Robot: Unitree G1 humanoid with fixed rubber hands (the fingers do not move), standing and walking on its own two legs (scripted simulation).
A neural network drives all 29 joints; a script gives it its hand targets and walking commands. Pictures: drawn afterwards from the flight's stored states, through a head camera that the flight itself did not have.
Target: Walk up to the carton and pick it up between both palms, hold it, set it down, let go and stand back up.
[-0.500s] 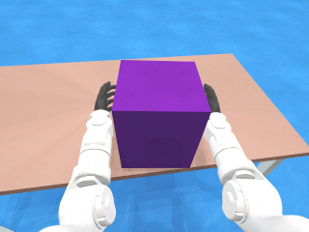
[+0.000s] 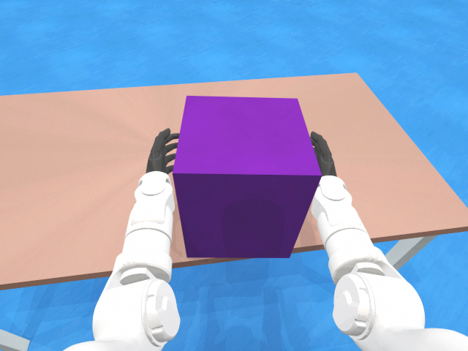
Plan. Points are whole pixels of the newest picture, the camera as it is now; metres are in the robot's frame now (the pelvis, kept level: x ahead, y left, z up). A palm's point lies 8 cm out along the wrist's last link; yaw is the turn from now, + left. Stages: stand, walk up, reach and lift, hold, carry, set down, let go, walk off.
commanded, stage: set down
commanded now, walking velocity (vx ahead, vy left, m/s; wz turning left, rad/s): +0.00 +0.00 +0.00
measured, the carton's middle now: (240, 180) +0.40 +0.03 +0.05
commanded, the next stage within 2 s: none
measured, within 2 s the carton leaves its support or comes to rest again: rests again in 0.16 s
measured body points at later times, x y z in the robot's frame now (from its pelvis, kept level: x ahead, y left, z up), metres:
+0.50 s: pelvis +0.00 +0.00 +0.00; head +0.01 +0.02 +0.45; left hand +0.39 +0.19 +0.07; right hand +0.41 -0.12 +0.07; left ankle +0.01 +0.11 -0.75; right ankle -0.02 -0.11 -0.75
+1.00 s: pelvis +0.00 +0.00 +0.00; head +0.02 +0.02 +0.45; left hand +0.38 +0.19 +0.07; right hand +0.40 -0.12 +0.07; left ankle +0.01 +0.11 -0.75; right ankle -0.02 -0.11 -0.75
